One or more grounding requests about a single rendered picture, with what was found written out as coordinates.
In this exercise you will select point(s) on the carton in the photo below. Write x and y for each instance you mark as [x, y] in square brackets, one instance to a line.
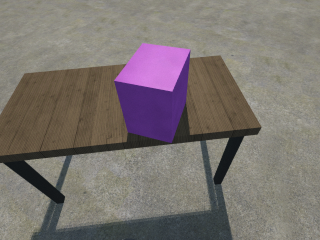
[152, 90]

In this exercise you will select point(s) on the table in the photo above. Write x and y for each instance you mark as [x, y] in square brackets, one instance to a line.
[77, 111]

